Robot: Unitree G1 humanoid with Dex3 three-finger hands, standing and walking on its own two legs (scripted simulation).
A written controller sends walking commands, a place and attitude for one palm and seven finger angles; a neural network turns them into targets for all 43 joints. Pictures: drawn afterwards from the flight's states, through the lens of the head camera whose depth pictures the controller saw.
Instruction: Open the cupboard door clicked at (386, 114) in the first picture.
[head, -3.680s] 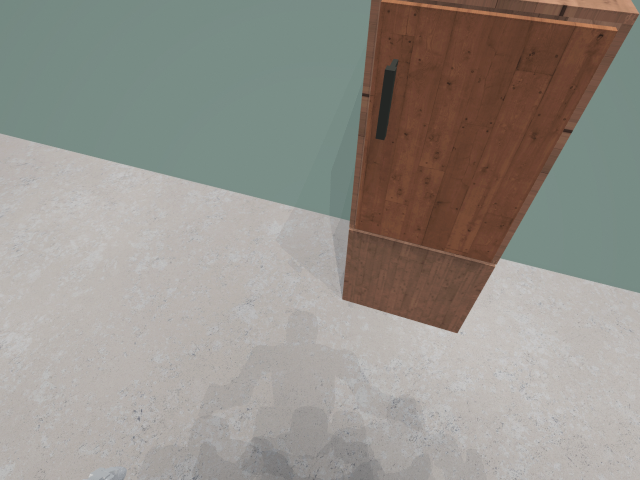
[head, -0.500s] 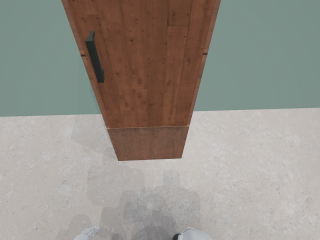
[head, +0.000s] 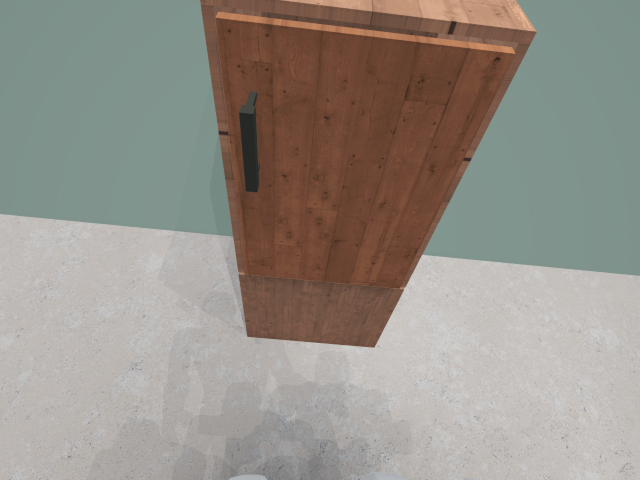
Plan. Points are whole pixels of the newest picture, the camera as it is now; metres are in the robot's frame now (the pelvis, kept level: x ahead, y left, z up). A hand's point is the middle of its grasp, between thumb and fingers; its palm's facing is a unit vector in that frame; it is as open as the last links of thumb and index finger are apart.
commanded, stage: come to a stop and stand still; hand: left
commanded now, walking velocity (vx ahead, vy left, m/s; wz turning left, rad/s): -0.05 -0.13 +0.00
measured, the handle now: (252, 144) +0.56 +0.16 +0.08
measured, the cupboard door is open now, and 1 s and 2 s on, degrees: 0 0 0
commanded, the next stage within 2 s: look again from close up in 0.78 s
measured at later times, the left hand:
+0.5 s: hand out of the picture -0.07 +0.11 -0.17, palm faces +0.04 -0.98 -0.17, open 7.4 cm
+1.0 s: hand out of the picture -0.08 +0.12 -0.18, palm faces +0.02 -0.99 -0.16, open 7.4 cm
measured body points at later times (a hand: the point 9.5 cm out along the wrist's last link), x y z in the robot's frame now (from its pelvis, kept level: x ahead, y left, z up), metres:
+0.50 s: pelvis -0.05 -0.05 +0.00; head -0.07 -0.06 +0.45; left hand -0.07 +0.16 -0.15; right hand -0.08 -0.28 -0.16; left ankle -0.02 +0.09 -0.73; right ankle -0.09 -0.16 -0.74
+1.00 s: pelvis -0.06 -0.03 +0.00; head -0.05 -0.03 +0.45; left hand -0.08 +0.17 -0.16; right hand -0.07 -0.25 -0.16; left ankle -0.02 +0.09 -0.73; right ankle -0.09 -0.16 -0.74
